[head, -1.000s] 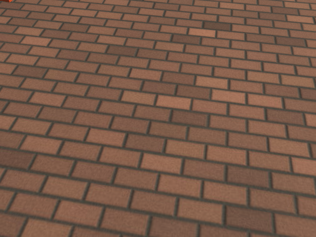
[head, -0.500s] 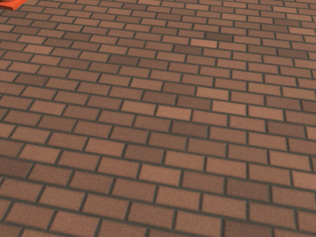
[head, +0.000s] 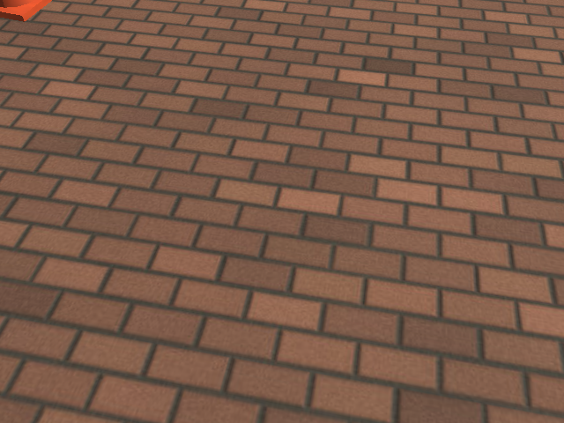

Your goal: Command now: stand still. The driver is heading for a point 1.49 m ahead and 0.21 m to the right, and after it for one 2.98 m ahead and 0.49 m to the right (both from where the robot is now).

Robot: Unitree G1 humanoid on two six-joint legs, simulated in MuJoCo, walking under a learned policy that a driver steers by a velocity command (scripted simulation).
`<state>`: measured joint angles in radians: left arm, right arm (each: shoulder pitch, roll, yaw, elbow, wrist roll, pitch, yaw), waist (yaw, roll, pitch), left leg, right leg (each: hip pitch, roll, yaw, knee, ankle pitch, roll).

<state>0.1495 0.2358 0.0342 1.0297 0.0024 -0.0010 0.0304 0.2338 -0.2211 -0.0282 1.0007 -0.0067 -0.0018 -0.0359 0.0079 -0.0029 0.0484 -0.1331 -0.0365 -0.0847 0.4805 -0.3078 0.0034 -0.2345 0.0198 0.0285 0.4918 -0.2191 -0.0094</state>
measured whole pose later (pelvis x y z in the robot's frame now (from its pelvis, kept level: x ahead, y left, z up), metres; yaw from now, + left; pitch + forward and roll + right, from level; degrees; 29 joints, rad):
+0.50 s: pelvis +0.00 +0.00 +0.00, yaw +0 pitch -1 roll +0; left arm 0.19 0.21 0.02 1.10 -0.01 0.00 0.04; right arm 0.30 -0.19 -0.01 1.09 0.00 -0.01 -0.04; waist 0.01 0.00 0.03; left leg -0.16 -0.03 -0.08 0.51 -0.34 0.01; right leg -0.26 0.03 0.03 0.52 -0.26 -0.02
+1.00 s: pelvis +0.16 -0.01 -0.01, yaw +1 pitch +3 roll +0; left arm -0.03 0.25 0.02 0.85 -0.03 -0.10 -0.04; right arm 0.57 -0.19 -0.02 1.09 0.01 -0.08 -0.02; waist -0.09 -0.01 0.02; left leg 0.18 0.01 -0.07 0.14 -0.36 0.01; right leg -0.66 -0.04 -0.05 0.69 -0.07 -0.03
